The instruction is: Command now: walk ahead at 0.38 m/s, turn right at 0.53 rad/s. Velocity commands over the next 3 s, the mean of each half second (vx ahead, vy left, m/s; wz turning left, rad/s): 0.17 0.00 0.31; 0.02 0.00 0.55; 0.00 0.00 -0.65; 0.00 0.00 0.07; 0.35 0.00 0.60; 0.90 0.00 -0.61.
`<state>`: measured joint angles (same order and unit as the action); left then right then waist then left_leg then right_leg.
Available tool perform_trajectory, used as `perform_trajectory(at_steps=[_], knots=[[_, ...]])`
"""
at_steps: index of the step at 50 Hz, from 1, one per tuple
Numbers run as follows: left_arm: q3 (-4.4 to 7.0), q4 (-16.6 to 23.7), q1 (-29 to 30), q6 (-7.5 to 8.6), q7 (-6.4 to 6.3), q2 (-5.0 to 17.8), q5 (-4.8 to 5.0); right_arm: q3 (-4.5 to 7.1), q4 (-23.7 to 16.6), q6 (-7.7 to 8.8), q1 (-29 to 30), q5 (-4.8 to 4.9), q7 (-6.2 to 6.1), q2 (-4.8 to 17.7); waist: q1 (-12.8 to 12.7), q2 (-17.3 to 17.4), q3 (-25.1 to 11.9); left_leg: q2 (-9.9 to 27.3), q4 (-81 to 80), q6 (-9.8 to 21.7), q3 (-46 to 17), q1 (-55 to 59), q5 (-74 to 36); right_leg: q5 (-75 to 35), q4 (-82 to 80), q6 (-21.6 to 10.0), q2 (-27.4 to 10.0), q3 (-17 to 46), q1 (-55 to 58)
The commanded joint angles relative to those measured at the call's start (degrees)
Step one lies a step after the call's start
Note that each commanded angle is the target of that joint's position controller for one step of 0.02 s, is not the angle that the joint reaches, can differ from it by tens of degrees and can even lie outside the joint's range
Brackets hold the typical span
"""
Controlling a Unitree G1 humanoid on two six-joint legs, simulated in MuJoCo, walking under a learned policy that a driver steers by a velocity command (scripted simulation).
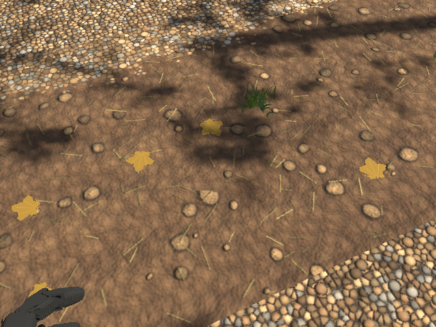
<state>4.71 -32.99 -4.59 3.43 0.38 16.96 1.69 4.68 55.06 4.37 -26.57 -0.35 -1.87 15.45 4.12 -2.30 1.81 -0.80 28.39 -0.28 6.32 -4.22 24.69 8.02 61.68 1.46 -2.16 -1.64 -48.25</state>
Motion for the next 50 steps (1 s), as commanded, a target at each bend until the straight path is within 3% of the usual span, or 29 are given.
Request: perform_trajectory(at_steps=[1, 2, 3, 4, 5, 6, 7, 8, 9, 10, 11, 13, 18, 22, 24, 25, 26, 27, 28, 29, 30, 31, 32, 36, 42, 44, 46, 47, 50], knots=[[-0.95, 2.01, -8.31, 0.48, 1.92, -2.9, -1.02, 0.51, -8.54, 2.17, 15.17, 2.37, -0.52, 9.87, -9.55, 8.49, -4.44, 12.01, -7.01, 4.98, -6.56, -16.95, -66.12, -9.39, -21.23, -1.98, 5.64, -0.05, 33.06], [-0.51, 1.45, -9.64, 0.46, 2.01, -1.58, -1.4, 0.41, -7.73, 2.08, 13.87, 3.28, -0.43, 10.04, -10.99, 7.65, -6.3, 11.95, -2.35, 4.89, -6.73, -11.68, -68.06, -11.76, -27.54, -4.42, 6.97, 0.18, 36.46], [0.4, -0.11, -13.66, 0.5, 1.69, 0.64, -2.13, 0.16, -6.65, 1.86, 11.95, 3.0, -0.14, 9.94, -13.71, 5.88, -9.38, 11.04, 6.19, 4.14, -5.71, -9.39, -66.25, -19.84, -32.92, -7.56, 7.04, 1.53, 44.02], [1.3, -0.88, -16.35, 0.19, 0.98, 4.95, -3.58, -0.35, -6.77, 1.77, 9.44, 1.72, 0.33, 8.91, -15.0, 0.73, -11.57, 7.65, 21.4, 1.99, -3.84, -14.84, -47.12, -41.82, -31.99, -10.86, 1.54, 6.1, 54.13], [-0.12, 0.46, -15.78, 0.46, 0.6, 7.74, -6.34, -3.12, -6.48, 1.32, -1.91, -0.56, 1.65, 1.61, -8.77, -15.2, -23.45, -0.61, 50.34, -0.94, -6.66, -26.68, 16.53, -87.05, -22.48, -23.08, -22.76, 27.19, 69.76], [-1.02, 0.75, -19.97, 0.26, 1.0, 4.07, -5.64, -2.46, -4.12, 1.24, -5.02, 1.03, 2.49, 7.58, -13.47, -7.93, -35.54, -1.91, 56.69, -0.88, -21.36, -26.73, 18.64, -87.99, -21.59, -26.91, -25.85, 31.49, 72.84], [-0.51, 0.5, -15.61, 0.13, 1.41, 5.8, -4.36, -1.93, -6.34, 0.32, -1.35, 3.18, 2.59, 9.4, -11.63, -4.94, -30.38, -0.22, 56.28, -1.79, -20.78, -31.52, 14.54, -71.9, -25.49, -25.6, -24.02, 27.76, 67.8], [-0.45, 0.03, -10.81, 0.09, 1.39, 5.16, -2.87, -1.96, -8.02, -0.79, 3.32, 2.95, 1.93, 8.6, -9.29, 1.15, -23.39, 2.7, 49.89, -2.68, -16.89, -34.51, 9.85, -56.6, -29.54, -22.37, -19.94, 23.95, 59.8], [-1.16, -0.57, -7.29, 0.04, 1.1, 3.26, -2.34, -1.89, -7.87, -2.32, 4.94, 2.59, 1.08, 7.44, -7.0, 3.31, -17.4, 4.46, 46.07, -3.48, -14.97, -33.95, 7.7, -48.32, -32.42, -20.33, -17.67, 20.36, 51.87], [-1.44, -0.83, -3.77, -0.21, 0.98, 2.59, -2.55, -1.74, -7.54, -4.14, 3.34, 2.47, 0.75, 6.56, -3.46, 2.14, -12.83, 5.69, 43.48, -4.37, -13.44, -29.82, 6.83, -41.36, -36.31, -19.2, -16.05, 16.41, 42.23], [-1.06, -0.81, -1.97, -0.17, 0.89, 3.04, -3.02, -1.29, -7.47, -5.34, 2.93, 2.04, 0.55, 6.63, -2.45, 0.66, -9.56, 4.95, 42.36, -5.1, -11.0, -26.13, 6.19, -40.65, -38.7, -18.24, -14.77, 12.74, 35.12], [-0.46, -0.77, 0.97, -0.24, 0.04, 4.22, -3.53, -1.14, -8.38, -6.4, 0.72, 1.47, 0.04, 3.8, -0.2, -2.4, -9.45, 4.72, 39.35, -6.67, -8.87, -23.77, 2.37, -37.53, -41.61, -17.59, -14.83, 6.85, 30.1], [0.45, -2.02, 3.7, -1.62, -2.87, 4.67, -3.13, -0.43, -13.83, -7.57, 10.04, 1.54, 0.4, 3.73, -1.72, -4.67, -9.66, 6.91, 26.52, -4.74, -6.72, -21.24, -11.96, -13.98, -44.78, -13.82, -14.92, -1.35, 28.55], [1.2, -3.97, 3.58, -2.4, -3.03, 5.08, -1.41, 0.84, -17.04, -8.81, 13.89, 0.95, 1.81, 5.63, -2.13, -5.66, -8.3, 6.22, 18.21, -1.66, -4.54, -18.75, -11.43, -4.96, -42.59, -10.63, -17.55, -2.82, 31.75], [1.45, -5.04, 4.01, -2.66, -2.71, 4.74, -0.24, 1.49, -16.96, -8.83, 12.11, 0.59, 2.25, 5.46, -0.8, -4.14, -8.02, 4.0, 9.73, 1.2, -2.01, -14.12, -13.53, -2.31, -37.19, -6.98, -16.62, -4.94, 32.76], [1.3, -6.07, 2.28, -2.82, -2.4, 3.34, 0.08, 2.27, -16.22, -8.61, 9.78, 0.13, 1.99, 6.6, -0.52, -0.61, -6.69, 2.71, 4.74, 3.44, -3.23, -10.8, -16.7, 2.04, -30.61, -4.16, -13.94, -6.92, 31.3], [1.18, -6.53, -1.34, -3.39, -2.07, 1.71, -1.45, 3.97, -16.6, -8.02, 8.33, -0.21, 1.16, 12.64, -2.09, 14.69, -2.95, 9.98, -3.23, 7.77, -16.89, -7.11, -38.43, 13.45, -14.6, 0.87, -6.94, -12.23, 22.55], [0.8, -2.99, 0.51, -3.79, -2.34, 1.38, -3.13, 4.68, -19.16, -6.84, 9.02, -1.07, 1.06, 18.46, -3.55, 25.45, -3.44, 19.52, -8.1, 18.94, -39.18, -1.55, -40.94, 30.95, 1.75, 4.51, 2.33, -6.03, 5.83], [1.21, -2.28, 5.16, -3.62, -2.63, 3.61, -3.04, 4.51, -19.47, -5.21, 7.49, -1.98, 2.16, 17.49, 0.27, 17.08, -9.1, 20.47, -11.03, 21.19, -41.2, -0.68, -32.61, 30.1, 9.1, 2.53, 3.12, 4.09, 4.08], [1.45, -1.92, 6.99, -3.45, -2.95, 3.98, -1.88, 4.23, -19.69, -3.98, 9.2, -1.37, 2.44, 16.43, -0.62, 12.63, -8.42, 18.0, -11.11, 18.47, -38.04, -0.58, -28.17, 25.1, 9.32, 0.54, 2.67, 6.6, 3.16], [1.77, -3.06, 6.0, -3.39, -3.53, 4.29, -1.9, 3.73, -20.19, -3.74, 12.36, 0.44, 2.06, 14.19, -2.47, 8.71, -7.68, 15.32, -10.01, 14.94, -34.45, -1.01, -25.48, 19.99, 7.28, -0.25, 1.59, 7.91, 2.99], [2.07, -3.59, 5.62, -3.36, -3.98, 5.11, -2.31, 3.02, -20.95, -4.28, 14.94, 1.73, 1.36, 11.88, -3.36, 8.82, -7.81, 14.1, -9.29, 12.81, -32.45, -1.76, -24.73, 16.41, 5.03, -0.35, 1.15, 8.62, 3.74], [2.25, -3.67, 5.63, -3.21, -3.85, 5.13, -2.27, 2.6, -21.76, -4.88, 15.76, 1.99, 0.62, 10.73, -3.94, 9.65, -8.84, 12.62, -9.09, 11.66, -31.34, -2.46, -24.81, 14.14, 3.83, -0.28, 1.58, 8.88, 5.91], [1.64, -5.01, 5.18, -2.64, -2.84, 3.43, -1.77, 2.57, -23.29, -5.75, 14.45, 1.45, -0.91, 11.06, -3.68, 7.52, -11.13, 10.51, -7.73, 10.87, -30.55, 1.09, -30.27, 9.53, -1.33, 1.24, 4.35, 9.55, 7.28], [1.13, -6.24, 4.62, -3.54, -2.43, 4.27, -1.36, 1.48, -24.37, -6.53, 14.48, 0.28, -1.28, 9.65, -2.54, 9.39, -9.47, 9.93, -6.87, 10.86, -31.08, -1.04, -30.19, 8.86, -6.13, 3.3, 2.85, 8.76, 11.32], [0.74, -7.26, 2.92, -3.7, -2.18, 4.4, -1.27, 0.28, -24.61, -6.55, 16.2, -0.58, -1.11, 7.43, -2.71, 9.09, -9.34, 10.33, -6.62, 11.09, -29.36, -2.12, -30.63, 8.67, -7.52, 3.47, 0.78, 7.96, 14.24], [-0.12, -8.16, 1.5, -3.59, -1.68, 2.89, -1.48, -1.45, -23.87, -6.15, 17.73, -1.41, -0.64, 3.7, -2.9, 8.54, -9.29, 9.65, -6.58, 10.83, -26.58, -5.01, -31.5, 8.02, -13.06, 3.29, -1.66, 7.39, 20.98], [-0.46, -8.51, 1.06, -3.46, -1.38, 2.4, -1.41, -1.8, -23.03, -5.91, 17.65, -1.72, -0.2, 3.2, -2.6, 8.9, -8.82, 9.36, -7.09, 10.89, -25.31, -6.58, -31.84, 8.14, -16.04, 3.14, -1.83, 6.46, 24.79], [0.33, -7.47, 1.71, -3.24, -0.79, 6.53, -0.39, -0.47, -21.57, -5.8, 17.75, -1.82, 0.56, 7.99, -1.58, 10.03, -5.09, 10.76, -6.77, 12.94, -25.58, -5.78, -33.67, 12.37, -19.13, 2.41, 0.0, 3.67, 25.9]])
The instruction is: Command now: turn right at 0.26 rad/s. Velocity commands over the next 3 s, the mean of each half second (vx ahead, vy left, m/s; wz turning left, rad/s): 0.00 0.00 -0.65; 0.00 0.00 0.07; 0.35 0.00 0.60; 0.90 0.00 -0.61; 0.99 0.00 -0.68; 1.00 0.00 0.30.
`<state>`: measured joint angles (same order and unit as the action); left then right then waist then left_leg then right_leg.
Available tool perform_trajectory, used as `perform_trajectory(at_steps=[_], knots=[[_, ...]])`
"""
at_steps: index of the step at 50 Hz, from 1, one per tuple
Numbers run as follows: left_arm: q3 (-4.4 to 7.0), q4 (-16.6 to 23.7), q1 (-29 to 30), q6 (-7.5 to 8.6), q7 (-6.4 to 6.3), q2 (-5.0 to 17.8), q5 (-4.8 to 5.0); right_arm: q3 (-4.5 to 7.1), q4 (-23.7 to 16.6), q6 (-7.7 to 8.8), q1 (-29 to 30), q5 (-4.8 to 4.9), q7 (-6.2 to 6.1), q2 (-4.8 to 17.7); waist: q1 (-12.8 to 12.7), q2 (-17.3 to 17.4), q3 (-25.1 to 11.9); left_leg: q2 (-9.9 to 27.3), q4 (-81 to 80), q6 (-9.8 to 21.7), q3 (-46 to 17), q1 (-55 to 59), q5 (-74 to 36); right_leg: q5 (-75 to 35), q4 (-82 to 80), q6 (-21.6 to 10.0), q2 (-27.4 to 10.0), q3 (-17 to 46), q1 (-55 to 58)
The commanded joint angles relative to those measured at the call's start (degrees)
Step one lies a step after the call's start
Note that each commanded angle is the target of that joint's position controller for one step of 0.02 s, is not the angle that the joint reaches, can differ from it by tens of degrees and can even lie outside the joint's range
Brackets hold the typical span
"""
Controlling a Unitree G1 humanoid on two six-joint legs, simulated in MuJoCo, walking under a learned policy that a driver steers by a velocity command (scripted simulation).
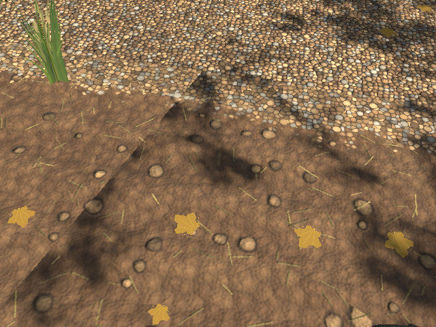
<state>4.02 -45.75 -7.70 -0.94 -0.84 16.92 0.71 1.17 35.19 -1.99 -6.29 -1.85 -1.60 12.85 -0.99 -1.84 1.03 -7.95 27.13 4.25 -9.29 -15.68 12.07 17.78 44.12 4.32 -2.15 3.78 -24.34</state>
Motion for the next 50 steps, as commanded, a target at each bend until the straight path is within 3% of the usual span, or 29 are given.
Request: perform_trajectory(at_steps=[1, 5, 7, 8, 9, 10, 11, 13, 15, 18, 22, 27, 28, 29, 30, 31, 32, 33, 35, 37, 39, 41, 44, 45, 46, 47, 48, 49, 50], knots=[[1.22, 5.69, 4.61, 1.24, 0.6, 7.54, 1.02, 3.41, -1.47, 0.29, -2.49, 0.02, 0.17, 11.59, 3.55, 9.13, -3.87, 18.91, -4.72, 8.98, -10.66, 7.83, -23.78, 4.28, -2.18, -0.79, 0.53, -1.94, 0.74], [1.09, 5.2, 0.56, 1.6, 1.7, 6.71, 1.65, 4.06, -1.44, -0.76, -0.52, 1.65, -1.07, 11.49, 1.5, 7.95, -5.53, 20.76, -0.27, 8.6, -9.41, 14.78, -34.76, 2.59, -8.29, -2.47, 1.34, -2.77, 0.93], [1.25, 4.69, -1.83, 1.62, 2.08, 7.16, 1.2, 4.44, -1.73, -0.72, 0.61, 2.38, -1.5, 11.05, -0.12, 6.23, -5.97, 17.56, 3.47, 4.88, -4.99, 12.98, -30.55, -11.19, -17.8, -5.19, 1.26, -0.83, 6.24], [2.43, 4.91, -3.0, 1.71, 1.81, 11.52, 0.66, 4.58, -3.1, -0.12, 1.37, 1.46, -1.53, 10.07, 0.74, -1.68, -6.62, 11.49, 11.46, 0.8, 0.43, 7.12, -21.79, -29.2, -18.62, -9.09, -4.21, 9.24, 10.98], [3.79, 5.43, -3.16, 1.73, 1.52, 15.56, 1.01, 4.58, -5.11, 0.5, 4.49, -0.17, -1.42, 9.16, 0.75, -9.75, -5.28, 2.38, 18.58, -4.5, 7.32, -5.53, -3.09, -43.78, -19.93, -16.93, -11.86, 21.51, 16.78], [3.78, 5.33, -7.71, 1.68, 1.11, 14.65, -0.25, 4.4, -5.99, 1.07, 8.17, -0.29, -1.28, 8.49, -3.56, -12.72, -5.99, -1.34, 29.29, -6.47, 5.61, -17.42, 23.63, -46.85, -23.72, -23.79, -17.38, 30.89, 23.63], [3.42, 5.26, -7.92, 1.93, 0.67, 13.29, -0.91, 4.68, -5.28, 1.4, 6.37, 0.8, -0.77, 8.53, -2.78, -7.23, -7.6, 0.79, 37.04, -6.73, 1.91, -19.67, 24.92, -43.07, -23.4, -23.37, -16.32, 28.64, 25.68], [3.42, 6.66, -3.01, 1.48, -0.15, 11.68, 1.14, 4.76, -3.95, 1.22, 4.83, 1.79, -0.37, 7.7, -0.11, -2.67, -6.1, 3.09, 36.94, -7.77, 0.94, -21.8, 18.36, -39.46, -21.12, -18.11, -10.51, 21.81, 25.47], [3.31, 7.82, -1.5, 0.13, -1.06, 10.84, 1.92, 4.75, -4.3, 1.63, 6.31, 1.91, -0.18, 7.28, 0.02, -3.62, -6.45, 3.2, 31.44, -8.8, 1.96, -19.74, 14.08, -36.92, -21.14, -16.3, -7.46, 20.68, 24.52], [3.88, 8.8, -2.24, -1.13, -1.67, 11.65, 1.42, 4.55, -3.97, 2.53, 6.99, 2.26, 0.49, 6.39, -0.55, -4.82, -7.38, 1.9, 22.17, -9.42, 2.64, -16.77, 10.94, -36.22, -20.21, -15.7, -5.75, 22.48, 24.27], [4.29, 10.5, -1.1, -1.72, -1.69, 12.43, 1.38, 4.96, -3.07, 3.26, 6.06, 2.49, 1.12, 7.69, -0.64, -7.77, -7.64, 0.91, 12.67, -9.42, 1.95, -9.64, 7.91, -33.69, -19.65, -14.86, -4.48, 26.9, 19.67], [2.97, 11.8, 1.4, -1.95, -1.58, 10.14, 1.49, 5.67, -0.4, 3.89, 0.44, 2.37, 1.98, 9.11, 1.1, -9.6, -7.91, 3.66, -5.04, -6.98, 4.05, 3.25, -4.21, -24.38, -16.22, -11.76, -1.69, 27.39, 15.41], [2.31, 11.65, -0.38, -1.8, -1.65, 8.54, 0.89, 5.83, -0.4, 3.85, 0.45, 1.92, 1.79, 9.97, 0.27, -7.11, -8.14, 7.55, -7.24, -5.14, 0.85, 7.9, -8.92, -14.98, -13.92, -9.94, 0.44, 25.96, 12.39], [1.21, 11.15, -4.58, -1.5, -1.26, 5.66, -0.66, 5.84, -1.96, 3.6, 1.66, 0.82, 1.41, 12.93, -2.07, 5.53, -8.99, 18.7, -8.47, -0.43, -10.72, 12.38, -19.42, 4.73, -3.16, -7.06, 6.48, 19.13, 6.94], [1.79, 12.67, -3.94, -1.01, -1.47, 7.62, 0.07, 6.3, -1.26, 3.65, 0.26, -1.21, 1.64, 15.34, -2.34, 16.01, -5.55, 27.98, -10.09, 9.91, -24.21, 10.43, -25.96, 22.69, 7.0, -4.05, 12.35, 12.61, -2.34], [2.9, 11.65, -4.94, -0.55, -1.65, 11.78, -0.55, 5.74, -1.49, 4.12, 1.13, -0.18, 1.75, 13.37, -2.21, 12.12, -4.34, 30.68, -10.28, 13.59, -25.78, 7.96, -22.09, 20.96, 17.53, -1.68, 8.17, 11.27, -4.49], [3.51, 10.55, -3.4, -0.69, -1.65, 13.33, -0.11, 4.93, -1.57, 4.24, 2.01, 0.53, 1.52, 10.86, -1.55, 8.25, -3.13, 27.05, -9.33, 11.8, -19.3, 6.21, -18.58, 16.77, 21.63, -0.74, 7.11, 10.53, -4.29], [2.89, 9.53, -2.86, -1.14, -1.87, 10.75, -0.43, 4.01, -1.17, 4.22, 2.37, 1.06, 1.46, 8.94, -1.48, 6.02, -2.93, 22.64, -8.83, 9.05, -15.11, 5.04, -13.96, 13.75, 21.28, 0.15, 6.72, 10.91, -2.69], [0.78, 9.47, -2.74, -1.4, -1.38, 4.77, -1.56, 2.0, 0.27, 4.08, 3.51, 1.85, 1.84, 5.72, -2.38, 8.0, -2.45, 17.72, -9.45, 6.63, -10.84, 3.31, -11.94, 9.5, 13.06, 1.79, 3.48, 7.45, 1.42], [0.1, 11.18, 1.47, -0.54, -1.03, 3.3, -1.51, 3.78, 0.64, 2.78, 0.88, 2.59, 1.72, 10.66, 0.17, 12.05, -1.06, 13.98, -8.0, 6.09, -9.15, 4.75, -16.53, 10.06, 0.83, 2.2, 4.0, 1.05, 3.22], [0.67, 11.44, 3.14, 0.19, -1.05, 4.89, -0.29, 5.43, 0.98, 1.69, -4.07, 2.69, 1.44, 15.22, 2.51, 13.21, -2.89, 15.14, -6.52, 7.45, -13.53, 9.64, -19.64, 10.74, -4.81, 1.86, 6.41, 0.41, 3.6], [1.15, 10.73, 1.87, 0.7, -1.03, 5.78, 0.58, 5.75, 0.46, 1.29, -4.2, 3.37, 1.18, 15.52, 2.14, 13.52, -4.4, 16.46, -6.25, 7.89, -18.01, 12.53, -20.97, 7.67, -10.29, 0.88, 6.92, 1.54, 4.14], [1.74, 8.42, -3.2, 1.79, -0.49, 5.73, 0.39, 5.78, -0.72, 0.3, -0.92, 4.87, 0.05, 14.31, -1.17, 12.4, -6.69, 14.33, -3.51, 4.67, -18.73, 8.77, -21.06, -4.59, -24.7, -1.58, 6.45, 1.0, 14.09], [2.41, 7.54, -5.44, 1.85, -0.47, 7.54, 0.07, 5.49, -1.19, 0.14, -1.19, 4.91, -0.4, 12.82, -1.26, 9.99, -8.6, 12.38, -0.49, 1.89, -16.54, 2.19, -15.45, -10.22, -25.63, -3.3, 2.09, 2.69, 22.39], [3.42, 7.64, -5.95, 1.4, -0.75, 11.95, -1.39, 4.64, -2.48, 0.31, -1.02, 4.33, -0.43, 9.68, -0.57, -2.34, -7.67, 6.71, 9.63, -2.0, -8.31, -9.62, -1.45, -19.93, -25.5, -9.12, -8.56, 12.4, 27.45], [3.47, 8.02, -3.13, 1.28, -0.39, 12.2, -3.39, 4.92, -2.91, 0.64, -3.75, 4.03, -0.26, 10.38, 0.94, -13.85, -6.4, 1.65, 19.77, -5.07, 0.25, -16.89, 23.34, -32.44, -26.21, -17.62, -19.19, 21.73, 24.75], [2.24, 9.68, -0.53, 1.55, -0.47, 8.23, -3.42, 6.2, -1.4, 0.7, -6.38, 3.19, -0.05, 14.47, 1.3, -8.34, -5.55, 5.85, 31.28, -7.22, 0.14, -17.69, 23.94, -36.78, -25.99, -20.07, -21.24, 19.72, 22.86], [1.45, 10.24, 2.24, 1.65, -0.89, 5.51, -2.9, 6.83, -0.01, 0.24, -7.77, 3.6, 0.19, 15.04, 2.73, -5.48, -4.68, 6.74, 35.87, -7.95, 0.99, -17.93, 20.79, -35.7, -25.04, -17.97, -17.79, 14.03, 22.02], [1.27, 10.45, 4.19, 1.67, -1.27, 4.94, -1.9, 6.75, 0.83, -0.55, -8.79, 3.61, 0.04, 13.76, 3.5, -4.49, -3.47, 7.39, 38.23, -8.92, 1.64, -19.26, 17.22, -33.66, -24.24, -15.66, -14.44, 9.56, 22.16]])
Over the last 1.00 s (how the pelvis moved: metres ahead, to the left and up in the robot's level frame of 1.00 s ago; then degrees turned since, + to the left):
0.23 0.11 0.02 30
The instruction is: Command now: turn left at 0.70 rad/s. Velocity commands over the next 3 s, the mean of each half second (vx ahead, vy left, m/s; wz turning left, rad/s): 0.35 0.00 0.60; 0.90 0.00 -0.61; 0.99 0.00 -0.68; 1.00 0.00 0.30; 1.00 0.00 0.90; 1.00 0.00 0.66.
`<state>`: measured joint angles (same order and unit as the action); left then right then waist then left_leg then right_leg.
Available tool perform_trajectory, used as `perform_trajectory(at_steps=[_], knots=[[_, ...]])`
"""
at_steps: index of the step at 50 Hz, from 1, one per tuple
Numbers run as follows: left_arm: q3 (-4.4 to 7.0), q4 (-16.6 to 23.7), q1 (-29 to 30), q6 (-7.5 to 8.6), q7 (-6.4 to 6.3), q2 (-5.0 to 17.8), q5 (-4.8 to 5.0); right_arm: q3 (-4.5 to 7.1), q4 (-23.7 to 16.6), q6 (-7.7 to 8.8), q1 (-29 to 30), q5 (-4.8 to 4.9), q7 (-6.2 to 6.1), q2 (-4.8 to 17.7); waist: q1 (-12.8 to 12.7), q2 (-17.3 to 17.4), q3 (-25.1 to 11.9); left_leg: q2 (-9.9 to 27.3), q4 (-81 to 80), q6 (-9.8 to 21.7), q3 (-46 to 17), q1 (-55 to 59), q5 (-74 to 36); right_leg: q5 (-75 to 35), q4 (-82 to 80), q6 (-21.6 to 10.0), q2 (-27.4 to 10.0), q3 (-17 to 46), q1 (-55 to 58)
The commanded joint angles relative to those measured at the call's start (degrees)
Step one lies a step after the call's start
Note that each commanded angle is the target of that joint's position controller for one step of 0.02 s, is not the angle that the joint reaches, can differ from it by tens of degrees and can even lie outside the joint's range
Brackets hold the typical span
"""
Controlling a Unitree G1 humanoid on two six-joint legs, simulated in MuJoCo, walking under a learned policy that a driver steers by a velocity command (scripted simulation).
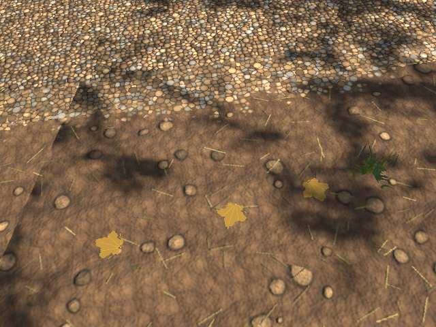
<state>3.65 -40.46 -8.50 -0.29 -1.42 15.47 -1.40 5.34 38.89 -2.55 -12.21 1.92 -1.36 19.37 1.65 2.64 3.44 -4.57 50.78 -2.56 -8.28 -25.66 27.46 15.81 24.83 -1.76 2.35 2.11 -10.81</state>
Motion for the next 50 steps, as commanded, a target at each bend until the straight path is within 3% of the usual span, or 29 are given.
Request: perform_trajectory(at_steps=[1, 3, 7, 8, 11, 17, 19, 20, 21, 22, 23, 24, 25, 27, 28, 31, 34, 36, 39, 41, 42, 43, 44, 45, 46, 47, 48, 49, 50], knots=[[1.47, 5.05, 5.12, 1.12, -0.98, 6.05, 1.14, 2.3, -2.98, -0.56, -2.41, -0.28, -0.13, 6.26, 0.22, -9.47, -4.86, 4.9, 16.55, -3.0, 1.31, -11.83, -1.48, -33.68, -4.39, -8.94, -18.01, 8.54, 9.63], [1.7, 4.44, 3.0, 0.66, -1.52, 6.95, 0.95, 1.35, -4.78, -0.91, 0.26, 0.08, 0.56, 4.14, -1.45, -10.3, -3.8, 5.98, 15.03, -4.35, 4.75, -12.77, -5.14, -36.21, -4.98, -9.45, -16.25, 3.67, 9.5], [2.56, 3.7, -0.32, -0.45, -1.74, 9.65, 0.53, 0.17, -8.52, -0.75, 5.13, 0.05, 2.09, 2.61, -4.45, -10.16, -4.64, 8.58, 5.62, -4.64, 7.7, -12.01, -7.09, -33.97, -5.71, -10.77, -18.4, 0.4, 13.31], [3.08, 3.44, -2.07, -0.34, -1.33, 10.99, 0.87, -0.06, -9.27, -0.81, 6.07, 0.06, 2.52, 2.55, -5.63, -9.52, -6.02, 9.33, 4.19, -4.13, 8.59, -11.14, -7.48, -24.98, -8.02, -10.95, -19.79, 0.56, 13.66], [3.87, 2.77, -3.91, 1.73, 0.53, 13.66, 2.15, -0.15, -11.78, -0.66, 9.14, 0.18, 3.23, 3.81, -6.62, -9.71, -3.04, 11.24, 1.11, -1.15, 8.81, -13.11, -7.32, 7.57, -15.6, -10.37, -23.12, 4.09, 13.48], [3.96, -0.28, -8.04, 4.21, 2.57, 14.06, 3.18, -1.57, -12.3, 2.2, 11.65, -0.01, 3.76, 1.35, -6.21, -7.74, 1.75, 10.13, -9.06, 4.81, 10.39, -9.34, -2.3, 9.17, -17.83, -8.92, -22.69, -0.81, 14.17], [3.65, -0.91, -6.98, 4.17, 3.04, 14.23, 3.64, -1.77, -10.4, 2.81, 8.41, -0.05, 4.08, 1.2, -3.37, -7.27, 1.69, 8.05, -14.58, 6.39, 13.54, -0.02, -3.65, 5.74, -15.44, -8.21, -21.28, -5.17, 9.08], [3.32, -1.27, -5.61, 4.09, 3.01, 14.41, 4.06, -1.41, -8.39, 3.19, 3.38, -0.28, 4.05, 1.6, 0.57, -6.47, 0.39, 5.06, -19.32, 7.28, 16.41, 11.72, -6.58, -3.91, -9.87, -7.48, -19.81, -8.35, 2.17], [2.35, -1.53, -5.32, 4.45, 2.88, 13.02, 3.9, 0.32, -5.12, 3.38, -5.94, -0.25, 3.76, 4.83, 5.96, -4.09, -4.51, 2.16, -20.42, 8.67, 17.05, 28.38, -9.49, -19.12, 2.57, -6.29, -17.23, -12.43, -5.82], [0.93, 0.74, -1.55, 5.31, 2.73, 10.15, 2.82, 2.54, -2.02, 3.56, -18.91, -0.54, 2.97, 10.7, 13.09, 2.94, -10.44, 8.98, -22.32, 11.95, 4.03, 47.62, -4.65, -17.81, 24.37, -1.94, -11.77, -15.71, -22.49], [-0.63, 4.43, -0.04, 6.82, 2.61, 5.34, 2.57, 2.97, -2.28, 4.74, -21.59, -0.96, 2.52, 16.66, 11.02, 16.67, -14.77, 24.17, -32.54, 18.36, -24.73, 53.39, 9.33, 17.37, 45.35, -0.15, -4.38, -7.33, -39.89], [0.54, 4.01, 1.67, 7.77, 2.53, 10.06, 5.81, 1.38, -4.15, 6.27, -17.66, -1.52, 2.73, 10.49, 11.71, 4.97, -12.0, 27.81, -36.11, 18.62, -28.05, 49.38, 10.52, 13.85, 51.76, -1.04, -3.48, 4.5, -46.43], [0.82, 4.12, 0.92, 7.72, 2.96, 10.69, 6.9, 0.22, -3.47, 6.74, -15.65, -1.84, 2.8, 7.35, 9.17, 4.9, -6.8, 26.75, -36.48, 16.69, -18.7, 44.82, 7.28, 8.13, 51.27, -2.14, -5.72, 5.61, -47.98], [0.93, 2.31, -1.76, 6.78, 3.24, 10.02, 4.43, -1.1, -2.78, 7.0, -9.17, -1.9, 2.92, 3.25, 3.7, 3.66, -0.31, 21.4, -37.65, 12.53, -5.65, 34.53, -4.51, -2.17, 46.63, -1.71, -9.65, 4.6, -44.13], [0.8, 1.14, -4.77, 5.96, 3.76, 8.94, 4.32, -1.5, -2.97, 7.42, -6.64, -2.5, 2.83, 2.09, 1.04, 6.12, 0.42, 20.0, -38.5, 10.93, -0.65, 28.99, -11.92, -6.33, 46.14, -1.1, -10.84, 4.91, -39.56], [-0.05, -0.51, -7.26, 3.84, 4.22, 5.7, 4.83, -1.35, -2.17, 9.29, -4.41, -2.94, 2.45, 1.02, -1.81, 1.59, 2.47, 16.49, -42.32, 7.67, 10.85, 21.89, -26.28, -13.68, 46.11, 0.55, -9.45, 4.33, -36.17], [-0.61, 1.86, -2.12, 3.77, 3.91, 4.88, 4.52, -1.26, -0.11, 10.22, -5.92, -3.16, 1.3, 1.53, -1.52, 0.97, 6.76, 14.56, -46.07, 5.18, 17.91, 19.94, -36.68, -20.24, 36.42, 0.52, -6.47, 0.8, -36.01], [-1.09, 3.08, 1.21, 4.28, 4.73, 3.83, 4.08, -1.36, 1.35, 10.13, -8.13, -2.97, 0.34, 1.88, -0.66, -0.95, 7.48, 13.97, -46.39, 2.09, 21.45, 21.89, -45.27, -23.72, 28.26, -1.13, -4.56, -3.92, -33.7], [-0.81, 5.55, 4.14, 5.0, 6.19, 4.02, 4.54, -0.82, 2.97, 8.93, -11.05, -3.33, -1.66, 6.2, -1.64, 2.13, 4.26, 14.76, -38.67, -1.13, 23.68, 26.62, -79.49, -21.48, 19.9, -4.48, 0.83, -12.72, -24.37], [0.68, 5.55, -2.21, 3.92, 6.3, 7.13, 5.3, 0.24, 2.58, 7.35, -9.44, -3.07, -3.43, 10.3, -7.13, 7.58, -1.29, 17.25, -27.35, -1.08, 23.37, 30.84, -100.54, -16.57, 19.42, -6.17, 3.47, -14.32, -15.36], [2.33, 3.54, -11.91, 2.84, 5.88, 10.45, 5.35, 0.74, 1.48, 6.76, -6.03, -3.08, -3.65, 11.65, -12.72, 8.51, -5.69, 18.09, -16.36, -0.48, 22.4, 29.08, -106.04, -13.7, 20.72, -7.68, 4.04, -13.44, -5.18], [4.47, -0.8, -28.04, 1.52, 4.86, 14.74, 4.89, 1.02, -0.62, 6.81, -0.23, -3.02, -3.06, 12.34, -20.14, 7.05, -11.12, 17.51, 0.92, 0.61, 20.09, 21.69, -102.95, -12.77, 19.0, -10.58, 2.18, -7.7, 11.53], [4.4, -4.15, -36.53, 0.77, 3.36, 14.54, 4.47, -0.31, -1.42, 7.83, 5.59, -1.58, -1.28, 6.94, -23.59, -5.58, -8.55, 6.99, 29.45, 0.86, 20.39, 8.63, -45.57, -19.22, 8.68, -13.36, -1.81, -1.23, 22.02], [2.72, -4.28, -30.7, 1.68, 3.69, 12.59, 1.74, -4.22, -5.02, 10.48, 1.92, -2.75, 0.62, -6.14, -12.38, -22.56, -6.03, -1.22, 49.31, 2.02, 10.28, -12.62, 6.55, -20.12, 13.81, -16.15, -2.96, 11.7, 27.37], [1.76, 0.15, -22.48, 3.26, 3.82, 10.16, 0.69, -5.2, -8.62, 12.64, -3.95, -0.15, 1.78, -5.67, -5.85, -20.49, -14.98, -1.73, 53.5, 3.48, -0.87, -24.52, 6.68, 9.82, 0.86, -26.81, -12.84, 40.45, 30.01], [1.73, 2.29, -20.47, 3.93, 3.71, 7.58, 1.34, -4.24, -9.57, 13.86, 0.51, 0.61, 2.4, 0.75, -6.71, -7.44, -9.76, 0.91, 45.93, 6.67, -2.25, -24.65, 0.78, 23.58, -10.93, -24.6, -14.67, 46.7, 22.76], [1.64, 3.37, -16.0, 4.82, 3.75, 7.57, 1.44, -3.67, -9.78, 13.9, 1.05, 0.61, 2.54, 1.81, -1.88, 2.92, -3.09, 3.5, 37.02, 7.27, -2.15, -22.44, -4.65, 26.72, -14.38, -22.23, -14.95, 46.03, 11.77], [1.61, 4.7, -11.52, 5.55, 3.76, 7.82, 1.54, -3.77, -8.39, 13.02, -0.14, -0.83, 2.17, 1.1, 1.21, 7.14, 0.31, 5.65, 31.6, 6.09, -2.45, -18.14, -7.23, 23.22, -14.87, -21.08, -12.36, 42.98, 2.68], [1.82, 5.61, -8.45, 5.76, 3.33, 8.83, 1.38, -3.5, -7.83, 12.04, -1.35, -1.67, 1.7, 1.79, 2.96, 5.6, 2.05, 6.71, 27.7, 4.18, -2.64, -15.01, -8.58, 18.72, -15.16, -20.86, -9.77, 39.22, -3.84]])
Over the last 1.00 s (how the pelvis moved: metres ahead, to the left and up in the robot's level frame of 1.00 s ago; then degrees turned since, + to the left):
0.02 -0.05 0.00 -18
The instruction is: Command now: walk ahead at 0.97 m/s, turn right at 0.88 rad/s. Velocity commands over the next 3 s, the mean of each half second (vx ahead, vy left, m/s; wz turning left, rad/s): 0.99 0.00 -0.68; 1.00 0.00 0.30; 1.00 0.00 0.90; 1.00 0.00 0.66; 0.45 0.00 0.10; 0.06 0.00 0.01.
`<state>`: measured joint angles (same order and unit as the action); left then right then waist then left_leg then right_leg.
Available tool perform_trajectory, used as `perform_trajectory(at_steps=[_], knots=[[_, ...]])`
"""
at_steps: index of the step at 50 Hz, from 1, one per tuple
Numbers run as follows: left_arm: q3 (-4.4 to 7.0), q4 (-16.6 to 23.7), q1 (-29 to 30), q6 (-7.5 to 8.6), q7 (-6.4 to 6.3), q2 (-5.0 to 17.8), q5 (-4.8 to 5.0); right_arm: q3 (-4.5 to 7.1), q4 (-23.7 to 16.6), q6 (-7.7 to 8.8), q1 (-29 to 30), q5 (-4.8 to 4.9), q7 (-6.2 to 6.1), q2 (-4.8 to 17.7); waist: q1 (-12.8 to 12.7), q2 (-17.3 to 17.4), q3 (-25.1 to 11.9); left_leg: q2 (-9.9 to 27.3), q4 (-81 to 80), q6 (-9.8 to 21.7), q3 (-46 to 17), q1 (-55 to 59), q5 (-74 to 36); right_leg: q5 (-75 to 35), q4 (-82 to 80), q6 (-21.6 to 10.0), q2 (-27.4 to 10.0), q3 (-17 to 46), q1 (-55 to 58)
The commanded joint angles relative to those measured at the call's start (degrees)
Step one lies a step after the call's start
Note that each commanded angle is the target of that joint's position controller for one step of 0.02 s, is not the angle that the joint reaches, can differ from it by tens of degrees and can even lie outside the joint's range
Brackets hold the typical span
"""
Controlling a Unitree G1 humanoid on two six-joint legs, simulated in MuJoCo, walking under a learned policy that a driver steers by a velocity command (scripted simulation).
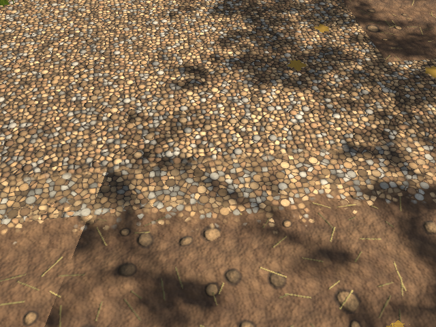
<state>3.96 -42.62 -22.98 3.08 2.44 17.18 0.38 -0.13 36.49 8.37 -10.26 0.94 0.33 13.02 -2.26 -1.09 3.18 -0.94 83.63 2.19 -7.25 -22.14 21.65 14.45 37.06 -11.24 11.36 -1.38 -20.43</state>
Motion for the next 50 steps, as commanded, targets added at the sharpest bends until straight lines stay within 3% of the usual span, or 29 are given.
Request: perform_trajectory(at_steps=[1, 3, 5, 7, 8, 11, 12, 13, 14, 15, 16, 17, 19, 22, 24, 26, 29, 33, 35, 37, 38, 39, 40, 41, 43, 44, 45, 47, 50], knots=[[1.3, 8.18, 7.35, 2.41, -1.01, 6.52, -0.35, 2.41, -4.94, 0.16, -3.52, -1.08, -0.58, 9.46, 7.4, 8.44, 3.34, 4.52, -8.91, -2.14, -3.09, -16.19, -3.98, 16.12, -28.12, -10.31, -16.26, 38.11, 1.35], [0.96, 7.62, 7.09, 2.48, -2.1, 5.57, 0.52, 2.24, -6.49, -0.73, 0.47, -2.2, -1.53, 9.47, 5.91, 5.68, 4.91, 5.54, -20.42, -4.98, -0.2, -11.88, -8.32, 7.79, -28.0, -9.09, -12.55, 29.96, -6.51], [1.07, 6.37, 5.73, 2.02, -3.32, 5.78, 1.59, 1.28, -9.38, -0.76, 8.53, -3.08, -1.65, 6.31, 2.15, 2.1, 4.99, 3.69, -34.59, -6.81, 2.98, -4.83, -18.59, 1.1, -26.23, -6.29, -8.2, 22.63, -11.61], [1.63, 4.87, 3.02, 1.3, -3.69, 7.1, 2.29, 0.96, -11.18, -0.67, 13.47, -1.69, -1.33, 4.1, -1.71, -0.88, 1.94, 0.28, -45.48, -8.06, 5.01, 3.13, -25.56, 2.31, -24.12, -3.31, -6.96, 21.67, -11.95], [1.77, 4.24, 1.88, 1.01, -3.73, 7.27, 2.59, 1.57, -11.44, -0.64, 13.89, -0.46, -1.21, 4.96, -2.55, -2.07, 0.24, -0.78, -48.83, -8.73, 3.92, 4.86, -26.58, 4.47, -22.59, -2.54, -7.59, 23.6, -8.98], [1.7, 3.13, 1.04, 0.38, -4.07, 5.76, 2.78, 3.56, -10.89, -0.15, 12.91, 1.8, -0.91, 8.89, -1.93, -5.7, -1.8, 0.35, -55.75, -8.28, 0.43, 3.1, -23.79, 3.4, -15.35, -0.37, -10.59, 27.77, 5.5], [1.74, 2.86, 1.24, 0.1, -4.0, 5.56, 2.32, 4.4, -9.9, 0.19, 9.63, 1.84, -0.77, 10.13, -0.04, -6.77, -3.59, 0.79, -56.11, -6.91, 1.22, 4.93, -22.03, -3.78, -11.24, 0.52, -12.02, 27.81, 9.6], [1.55, 2.88, 1.99, -0.07, -3.52, 5.38, 1.35, 5.89, -8.01, 0.48, 1.43, 1.75, -0.71, 12.14, 4.63, -6.82, -8.42, 0.85, -55.54, -4.61, 2.72, 12.19, -19.08, -15.96, -2.21, 2.25, -11.63, 25.73, 12.17], [0.46, 4.17, 3.89, 0.06, -2.73, 3.17, -0.33, 6.53, -5.73, 0.4, -10.95, 1.35, -0.84, 13.53, 10.85, -6.07, -16.72, 5.02, -50.69, -1.67, 0.35, 28.32, -14.29, -18.74, 13.24, 4.25, -10.82, 22.36, 5.77], [-1.71, 5.15, -6.2, 0.56, -2.26, -5.23, 0.45, 7.12, -3.3, 0.09, -18.06, -1.03, -0.57, 18.13, 6.3, 16.35, -26.14, 18.44, -57.34, 7.26, -28.24, 48.13, 6.22, 9.94, 35.23, 6.8, -4.38, 16.48, -11.82], [-2.68, 5.34, -8.29, 1.13, -2.48, -2.8, 3.91, 7.31, -1.65, 0.05, -18.91, -1.31, 0.87, 17.6, 6.18, 29.02, -25.21, 24.99, -67.97, 11.86, -52.45, 49.58, 30.15, 14.27, 46.01, 7.5, -6.91, 12.84, -25.56], [-1.81, 5.5, -0.47, 0.95, -2.76, 2.42, 3.94, 6.33, -2.81, -0.46, -15.22, -0.84, 0.57, 11.74, 8.53, 17.56, -14.37, 22.44, -69.38, 10.14, -46.24, 42.54, 31.59, 8.65, 48.56, 7.32, -10.21, 11.44, -30.41], [-1.68, 8.37, 12.71, 1.74, -2.4, 3.47, 0.8, 5.72, -0.62, -1.52, -13.87, -1.72, 0.41, 10.1, 9.34, 1.53, -4.09, 16.19, -68.67, 7.78, -27.04, 28.82, 10.2, 4.79, 43.53, 6.68, -12.74, 9.06, -28.11], [-1.98, 9.45, 13.25, 1.51, -1.64, 1.0, 1.63, 3.79, 2.27, -1.1, -12.01, -1.28, 1.02, 5.0, 4.47, 6.45, -0.72, 12.37, -71.28, 7.95, -16.63, 19.79, 0.8, 3.47, 35.08, 6.16, -15.52, 9.61, -23.67], [-2.69, 9.93, 13.79, 1.28, -1.16, 0.01, 1.27, 3.84, 3.64, -0.99, -12.27, -0.1, 1.01, 6.11, 2.78, 5.97, 1.69, 13.55, -73.24, 9.82, -14.96, 17.29, -1.92, 2.3, 30.45, 6.77, -16.8, 9.12, -26.37], [-3.2, 11.0, 16.9, 1.74, -0.79, 0.05, 0.51, 4.36, 4.42, -0.83, -12.77, -0.23, 0.54, 8.88, 2.59, 4.11, 3.64, 14.48, -75.64, 10.58, -12.33, 16.67, -6.05, -4.29, 24.32, 7.83, -17.91, 8.18, -29.38], [-3.8, 13.26, 25.08, 2.61, 0.06, 0.22, -0.03, 4.25, 6.24, -0.74, -15.45, 0.39, -0.08, 10.3, 5.22, 3.16, 5.73, 12.71, -80.55, 8.57, -3.5, 13.46, -14.28, -16.07, 10.75, 8.66, -17.56, 3.58, -23.01], [-3.31, 15.74, 32.06, 4.01, 1.31, 0.74, 0.68, 3.48, 9.62, -2.12, -20.54, 1.25, -0.44, 10.96, 6.98, 4.21, 7.41, 13.22, -81.53, 7.43, 0.22, 16.85, -23.68, -20.97, -2.51, 8.77, -14.0, 1.46, -12.78], [-1.62, 15.65, 28.98, 4.28, 1.12, 3.89, 0.85, 3.59, 10.56, -2.93, -21.1, 0.52, -0.67, 13.03, 3.91, 7.37, 2.67, 14.36, -73.96, 5.92, 0.46, 22.25, -44.87, -16.38, -4.63, 7.96, -10.82, 0.65, -5.09], [1.0, 12.81, 12.88, 3.42, -0.39, 8.39, 1.49, 3.94, 11.15, -3.93, -19.49, -0.71, -0.81, 15.9, -6.58, 11.1, -8.01, 12.67, -53.18, 3.63, 2.37, 18.73, -61.25, -9.42, -3.54, 6.3, -8.87, -0.55, 15.95], [2.09, 9.74, -0.89, 2.4, -1.64, 10.63, 1.25, 3.1, 9.43, -3.8, -17.48, -1.93, -0.97, 13.58, -12.98, 9.27, -16.05, 10.44, -34.73, 1.78, 1.83, 2.83, -47.79, -4.67, 1.72, 5.33, -17.03, 6.6, 37.36], [3.13, 7.74, -5.01, 2.73, -1.39, 16.78, -0.97, -0.05, 7.56, -2.48, -28.05, -0.91, -0.74, 0.72, -5.02, -13.44, -30.54, 1.46, -10.93, -0.09, 0.76, -15.23, 1.75, 19.72, -5.94, -2.78, -34.56, 37.4, 56.22], [2.16, 7.07, -7.2, 2.73, -1.1, 11.78, -0.96, 0.74, 7.64, -1.57, -24.57, 2.5, -0.82, 4.98, -7.33, -16.03, -33.5, 1.97, -2.65, 0.83, -3.78, -19.05, 3.93, 34.22, -19.66, -2.28, -34.87, 51.48, 52.08], [1.34, 5.67, -3.5, 2.92, -1.37, 8.46, -0.27, 2.27, 5.27, -1.7, -15.39, 4.27, -1.33, 8.49, -7.26, -12.55, -18.89, 3.96, 0.61, 0.7, -1.08, -25.85, 0.67, 29.45, -21.6, 0.12, -33.58, 43.21, 43.47], [0.45, 3.95, 2.93, 3.34, -1.31, 4.6, -1.07, 2.4, 3.78, -2.37, -9.19, 1.84, -1.48, 7.37, -3.07, -3.41, -7.43, 8.67, -3.25, 0.63, 0.87, -23.31, -5.82, 11.34, -22.0, 1.0, -30.68, 27.13, 25.1], [0.07, 3.25, 5.54, 3.77, -1.29, 2.31, -2.08, 2.66, 4.1, -3.55, -10.65, 1.6, -0.95, 6.21, 0.04, -5.03, -5.83, 10.66, -5.03, 0.62, -0.03, -18.77, -7.36, 6.52, -23.05, 1.36, -28.91, 21.23, 18.33], [-0.25, 2.45, 8.19, 3.92, -1.16, 0.03, -1.81, 2.82, 4.53, -4.99, -11.44, 1.89, -0.59, 4.89, 1.89, -5.31, -4.08, 11.49, -6.06, 0.81, -0.02, -16.34, -7.08, 4.33, -24.87, 2.33, -27.3, 15.92, 14.49], [0.1, 1.42, 11.7, 4.3, -1.2, 0.2, -0.49, 2.64, 3.43, -7.26, -10.41, 2.07, -0.19, 3.01, 4.22, -5.73, 0.68, 13.13, -8.25, 0.12, 0.27, -17.24, -5.89, -1.18, -28.31, 2.73, -28.37, 8.53, 8.78], [0.74, 0.9, 13.19, 4.61, -1.94, 2.69, -1.32, 2.8, 1.37, -7.79, -6.26, 0.98, 0.21, 3.99, 5.36, -2.02, 4.43, 12.72, -14.4, -0.73, 1.13, -20.36, -16.22, -8.56, -30.51, 3.33, -26.24, -1.54, 6.85]])
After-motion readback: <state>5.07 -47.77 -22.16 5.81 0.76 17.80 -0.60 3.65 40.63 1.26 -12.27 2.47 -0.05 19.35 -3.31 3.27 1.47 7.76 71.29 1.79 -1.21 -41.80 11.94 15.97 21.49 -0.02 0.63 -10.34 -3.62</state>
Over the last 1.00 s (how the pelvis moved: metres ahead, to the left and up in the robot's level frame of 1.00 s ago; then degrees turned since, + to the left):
0.43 0.22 -0.03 -3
